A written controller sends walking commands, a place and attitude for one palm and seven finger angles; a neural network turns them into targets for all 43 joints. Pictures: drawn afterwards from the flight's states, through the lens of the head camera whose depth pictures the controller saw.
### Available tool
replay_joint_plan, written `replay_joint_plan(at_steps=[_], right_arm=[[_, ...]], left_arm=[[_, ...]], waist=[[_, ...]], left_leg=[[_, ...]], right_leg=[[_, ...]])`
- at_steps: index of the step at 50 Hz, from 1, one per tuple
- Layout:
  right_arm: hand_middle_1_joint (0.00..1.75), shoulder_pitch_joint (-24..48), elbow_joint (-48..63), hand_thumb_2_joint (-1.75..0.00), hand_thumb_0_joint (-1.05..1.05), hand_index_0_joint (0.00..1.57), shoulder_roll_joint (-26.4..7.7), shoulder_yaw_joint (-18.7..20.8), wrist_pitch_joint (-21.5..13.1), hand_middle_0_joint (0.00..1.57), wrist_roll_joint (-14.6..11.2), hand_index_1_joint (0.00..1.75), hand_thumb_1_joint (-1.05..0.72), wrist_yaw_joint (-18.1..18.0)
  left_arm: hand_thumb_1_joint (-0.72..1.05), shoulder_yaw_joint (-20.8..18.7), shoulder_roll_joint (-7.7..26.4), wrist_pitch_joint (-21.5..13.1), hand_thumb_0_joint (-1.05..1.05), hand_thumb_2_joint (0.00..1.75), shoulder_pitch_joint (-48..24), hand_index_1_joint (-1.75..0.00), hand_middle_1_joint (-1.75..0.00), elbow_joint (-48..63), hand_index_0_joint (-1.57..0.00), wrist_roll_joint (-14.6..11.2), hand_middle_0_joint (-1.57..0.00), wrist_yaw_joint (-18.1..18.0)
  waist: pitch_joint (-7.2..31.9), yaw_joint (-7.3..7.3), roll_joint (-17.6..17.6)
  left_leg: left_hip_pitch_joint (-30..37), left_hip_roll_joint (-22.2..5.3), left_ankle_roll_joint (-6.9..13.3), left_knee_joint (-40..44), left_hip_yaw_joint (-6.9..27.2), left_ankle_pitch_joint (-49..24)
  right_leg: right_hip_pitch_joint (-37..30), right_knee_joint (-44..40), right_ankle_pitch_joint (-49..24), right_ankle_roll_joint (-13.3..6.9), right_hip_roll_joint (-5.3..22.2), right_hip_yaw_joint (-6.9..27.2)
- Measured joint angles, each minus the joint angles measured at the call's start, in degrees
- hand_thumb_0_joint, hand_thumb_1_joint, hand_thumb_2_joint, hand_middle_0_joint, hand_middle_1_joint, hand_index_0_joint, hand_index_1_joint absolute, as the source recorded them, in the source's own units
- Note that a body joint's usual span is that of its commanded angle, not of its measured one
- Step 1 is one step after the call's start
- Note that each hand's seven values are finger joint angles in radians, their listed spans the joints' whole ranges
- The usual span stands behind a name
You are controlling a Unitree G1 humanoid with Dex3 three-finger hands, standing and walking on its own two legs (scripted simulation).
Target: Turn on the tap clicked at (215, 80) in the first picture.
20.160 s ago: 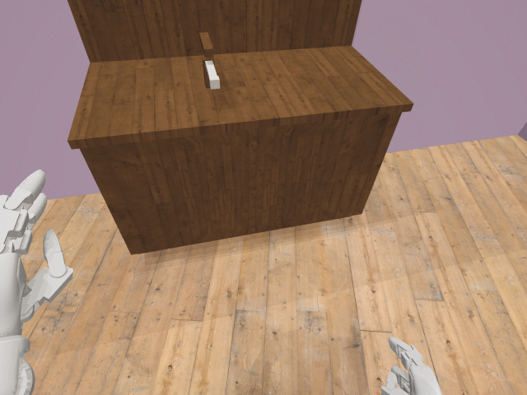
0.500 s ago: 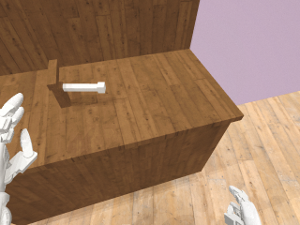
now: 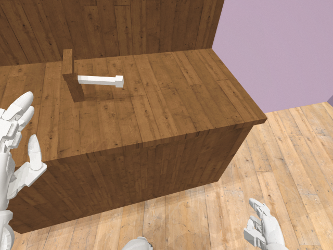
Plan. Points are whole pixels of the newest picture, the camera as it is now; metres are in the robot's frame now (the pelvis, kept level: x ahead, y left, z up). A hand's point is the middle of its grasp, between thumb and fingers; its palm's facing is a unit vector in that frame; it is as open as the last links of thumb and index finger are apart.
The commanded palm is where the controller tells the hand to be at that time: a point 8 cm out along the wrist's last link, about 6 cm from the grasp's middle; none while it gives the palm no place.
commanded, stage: step back with the hand held close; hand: left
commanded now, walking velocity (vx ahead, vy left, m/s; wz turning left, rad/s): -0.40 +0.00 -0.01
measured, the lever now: (119, 81) +0.61 +0.21 +0.03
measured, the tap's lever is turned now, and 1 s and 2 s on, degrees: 75 75 75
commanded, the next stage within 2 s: stop stepping back and stand still in 0.28 s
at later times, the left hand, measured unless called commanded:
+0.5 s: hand out of the picture +0.06 +0.28 +0.19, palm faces +0.31 -0.90 -0.32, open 7.4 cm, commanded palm +0.02 +0.34 +0.19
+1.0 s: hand out of the picture -0.03 +0.33 +0.18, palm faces +0.31 -0.83 -0.46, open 7.4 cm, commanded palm -0.07 +0.35 +0.19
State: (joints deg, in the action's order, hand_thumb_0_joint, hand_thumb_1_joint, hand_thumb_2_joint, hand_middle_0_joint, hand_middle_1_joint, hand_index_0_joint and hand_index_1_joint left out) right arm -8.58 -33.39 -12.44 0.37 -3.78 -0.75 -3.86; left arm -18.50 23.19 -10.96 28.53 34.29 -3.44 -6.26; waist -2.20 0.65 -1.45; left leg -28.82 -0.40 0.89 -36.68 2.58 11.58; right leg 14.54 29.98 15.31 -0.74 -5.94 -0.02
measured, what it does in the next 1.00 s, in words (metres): walks backwards: right foot, then left foot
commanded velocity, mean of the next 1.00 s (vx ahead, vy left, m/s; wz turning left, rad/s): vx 0.05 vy -0.05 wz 0.00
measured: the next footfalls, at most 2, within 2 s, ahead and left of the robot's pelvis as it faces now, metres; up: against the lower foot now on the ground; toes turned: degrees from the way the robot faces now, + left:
right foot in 0.42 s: -0.14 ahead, -0.08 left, +0.00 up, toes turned -4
left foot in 0.62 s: -0.14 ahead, +0.18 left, +0.00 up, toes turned -4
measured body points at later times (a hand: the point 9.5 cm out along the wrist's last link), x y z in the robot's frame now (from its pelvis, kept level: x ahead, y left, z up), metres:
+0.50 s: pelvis -0.14 +0.06 -0.01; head -0.16 +0.09 +0.44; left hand +0.04 +0.33 +0.21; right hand +0.03 -0.16 -0.08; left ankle -0.05 +0.11 -0.64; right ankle -0.18 -0.07 -0.73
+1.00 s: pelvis -0.26 +0.09 +0.01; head -0.28 +0.10 +0.46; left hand -0.05 +0.38 +0.21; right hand -0.15 -0.15 -0.08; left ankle -0.18 +0.18 -0.72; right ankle -0.26 -0.01 -0.72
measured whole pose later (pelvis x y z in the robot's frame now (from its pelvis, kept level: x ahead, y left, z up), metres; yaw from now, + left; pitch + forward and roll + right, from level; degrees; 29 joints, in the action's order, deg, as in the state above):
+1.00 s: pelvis -0.26 +0.09 +0.01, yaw -6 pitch -2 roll -3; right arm -18.1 -34.9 -10.2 -1.3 -4.9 -1.0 -2.0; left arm -22.9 26.2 -7.2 28.7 24.8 -3.1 -6.7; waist 2.6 -1.3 -2.4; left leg -20.4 -2.2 1.6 -34.9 -0.7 17.1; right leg 13.2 30.3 20.1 -3.3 -1.9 -6.5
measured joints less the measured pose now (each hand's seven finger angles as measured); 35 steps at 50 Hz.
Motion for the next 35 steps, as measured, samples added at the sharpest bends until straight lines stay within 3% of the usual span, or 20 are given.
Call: replay_joint_plan(at_steps=[2,4,6,8,11,13,16,20,21,23,25,27,29,31,32,35], right_arm=[[0.3,-0.82,0.04,-0.9,0.01,0.21,-0.53,0.47,0.3,0.21,-0.07,0.3,-0.9,-0.22],[0.3,-1.57,0.13,-0.9,0.01,0.2,-1.12,0.76,0.58,0.21,-0.01,0.3,-0.9,-0.37],[0.3,-2.15,0.57,-0.9,0.01,0.2,-1.56,0.79,0.51,0.21,0.14,0.3,-0.9,-0.41],[0.3,-1.64,0.27,-0.9,0.01,0.2,-0.91,0.76,-0.32,0.21,0.66,0.3,-0.9,-0.36],[0.3,-1.04,-0.53,-0.9,0.01,0.2,0.55,0.27,-1.67,0.2,1.48,0.3,-0.9,0.37],[0.3,-1.25,-1.07,-0.9,0.01,0.2,1.65,-0.28,-2.42,0.2,1.37,0.3,-0.9,1.21],[0.3,-1.63,-1.51,-0.9,0.01,0.2,2.91,-1.4,-2.97,0.21,1.26,0.3,-0.9,2.13],[0.3,-1.48,-1.04,-0.9,0.01,0.21,3.48,-2.2,-2.9,0.21,1.59,0.3,-0.9,2.59],[0.3,-1.24,-0.66,-0.9,0.01,0.21,3.63,-2.27,-2.76,0.21,1.35,0.3,-0.9,2.65],[0.3,-0.4,-2.06,-0.9,0.01,0.21,2.64,-1.59,-2.0,0.21,0.74,0.3,-0.9,2.73],[0.3,-2.23,-3.65,-0.9,0.01,0.21,3.05,-0.97,-0.26,0.21,-0.11,0.3,-0.9,3.1],[0.3,-4.62,-4.01,-0.9,0.01,0.21,4.16,-1.56,1.59,0.21,-0.69,0.3,-0.9,3.05],[0.3,-6.14,-2.89,-0.9,0.01,0.21,4.06,-2.66,2.26,0.21,-0.78,0.3,-0.9,2.61],[0.3,-6.45,-0.68,-0.9,0.01,0.21,1.43,-2.65,0.79,0.21,-0.39,0.3,-0.9,2.26],[0.3,-5.5,-0.37,-0.9,0.01,0.21,0.57,-1.89,-0.17,0.21,0.04,0.3,-0.9,2.14],[0.3,-2.7,-1.57,-0.9,0.01,0.21,1.87,-1.06,-1.66,0.21,0.33,0.3,-0.9,2.6]], left_arm=[[0.88,-0.64,0.46,-0.49,0.02,0.9,-0.05,-0.3,-0.31,0.09,-0.22,-0.12,-0.21,-0.29],[0.88,-1.21,0.61,-0.69,0.01,0.9,-0.61,-0.3,-0.31,-0.19,-0.22,-0.08,-0.21,-0.49],[0.88,-1.99,0.87,-0.57,0.01,0.9,-1.24,-0.3,-0.31,-0.57,-0.22,-0.03,-0.21,-0.6],[0.88,-2.99,1.21,-0.25,0.01,0.9,-2.62,-0.3,-0.31,-1.7,-0.22,0.45,-0.21,-0.87],[0.88,-3.23,1.02,1.03,0.02,0.9,-5.79,-0.3,-0.31,-3.69,-0.21,0.99,-0.21,-0.92],[0.89,-2.49,0.34,2.28,0.02,0.9,-7.34,-0.3,-0.31,-3.27,-0.21,0.83,-0.21,-1.03],[0.89,-0.76,-0.96,3.16,0.02,0.9,-7.81,-0.3,-0.31,-1.05,-0.21,0.67,-0.2,-1.1],[0.89,0.36,0.12,3.16,0.02,0.9,-7.0,-0.3,-0.31,1.69,-0.21,0.15,-0.2,-0.76],[0.89,-0.23,1.43,2.85,0.02,0.9,-6.52,-0.3,-0.31,2.53,-0.21,-0.04,-0.2,-0.72],[0.89,0.47,0.41,1.67,0.02,0.9,-5.54,-0.3,-0.31,2.62,-0.21,-0.26,-0.2,0.16],[0.89,0.77,-0.03,1.71,0.01,0.9,-3.79,-0.3,-0.31,1.44,-0.21,-0.88,-0.21,1.63],[0.88,-0.48,0.27,1.95,0.01,0.9,-3.41,-0.3,-0.31,-1.28,-0.22,-0.97,-0.21,2.56],[0.88,-1.78,0.24,2.4,0.01,0.9,-4.77,-0.3,-0.31,-4.23,-0.22,-0.82,-0.21,2.25],[0.88,-2.27,-0.88,3.04,0.01,0.9,-7.17,-0.3,-0.31,-5.4,-0.22,-0.46,-0.21,0.9],[0.88,-2.5,-1.2,3.27,0.01,0.9,-8.55,-0.3,-0.31,-5.56,-0.21,-0.27,-0.21,0.06],[0.89,-3.83,-0.6,4.36,0.02,0.9,-7.57,-0.3,-0.31,-4.13,-0.21,0.1,-0.2,-1.29]], waist=[[0.51,-0.57,0.4],[0.69,-0.88,0.74],[0.79,-0.61,0.85],[-0.03,0.21,1.71],[-1.2,0.77,1.63],[-1.27,1.27,1.68],[-0.53,1.61,1.36],[0.68,1.8,0.27],[0.83,2.17,1.4],[0.09,1.66,-1.69],[2.24,0.49,-1.64],[4.58,0.46,1.64],[5.49,0.41,4.32],[4.7,-0.45,2.95],[3.32,-0.96,2.76],[-0.81,-0.14,6.23]], left_leg=[[-0.91,0.33,-0.83,-2.42,0.11,3.51],[-1.09,0.41,-0.38,-2.57,-0.33,1.66],[-1.1,0.08,2.18,-0.88,-1.29,-5.83],[-1.05,0.09,4.52,0.03,-2.72,-7.39],[-0.18,-0.37,4.43,4.41,-3.18,-9.41],[0.55,-0.72,3.82,8.45,-3.59,-10.81],[1.14,-1.0,2.4,14.48,-4.02,-10.77],[-1.05,-0.42,-1.11,17.37,-4.86,-9.01],[-4.21,0.75,-3.01,11.51,-5.61,-3.48],[-10.58,1.35,-5.02,-15.03,-1.31,8.77],[-12.84,3.47,-5.09,-39.61,0.94,11.77],[-8.51,2.61,-3.92,-46.32,1.05,11.23],[-0.16,-0.29,-1.81,-34.19,1.25,12.24],[8.93,-2.89,-0.68,-12.81,2.7,13.05],[9.3,-2.28,-0.26,-10.31,2.38,19.73],[8.85,0.08,1.37,-9.94,-2.87,13.54]], right_leg=[[0.38,1.3,0.51,0.34,0.36,-0.39],[0.87,2.74,0.98,0.93,0.76,-0.62],[2.27,4.86,1.64,1.37,0.89,-0.53],[5.35,11.86,6.77,1.1,0.55,1.43],[8.64,24.92,9.49,0.64,-1.0,2.89],[8.29,27.82,9.54,0.35,-0.97,2.16],[4.85,24.0,9.52,-0.54,-0.68,-0.13],[-3.73,6.23,7.86,-3.27,-0.3,-3.55],[-6.04,0.4,5.54,-4.81,1.51,-3.86],[-5.93,2.15,6.63,-2.58,0.76,-4.98],[-5.4,4.27,7.04,-0.55,1.3,-5.64],[-4.59,4.42,6.27,0.62,2.76,-4.75],[-2.53,4.97,5.08,1.13,3.88,-3.79],[1.63,8.72,5.29,1.2,3.89,-4.27],[4.75,13.11,7.83,0.8,4.34,-3.47],[11.97,28.13,11.8,0.4,3.86,1.7]])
